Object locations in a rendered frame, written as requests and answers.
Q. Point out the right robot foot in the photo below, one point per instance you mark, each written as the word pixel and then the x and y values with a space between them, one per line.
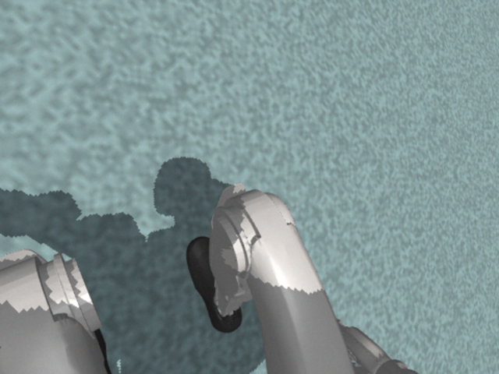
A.
pixel 197 257

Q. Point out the right robot hand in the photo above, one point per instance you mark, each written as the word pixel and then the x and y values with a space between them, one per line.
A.
pixel 362 350

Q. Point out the right robot arm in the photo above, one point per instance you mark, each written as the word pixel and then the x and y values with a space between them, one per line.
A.
pixel 395 366

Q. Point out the left robot foot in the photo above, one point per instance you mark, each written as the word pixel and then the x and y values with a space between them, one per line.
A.
pixel 102 345

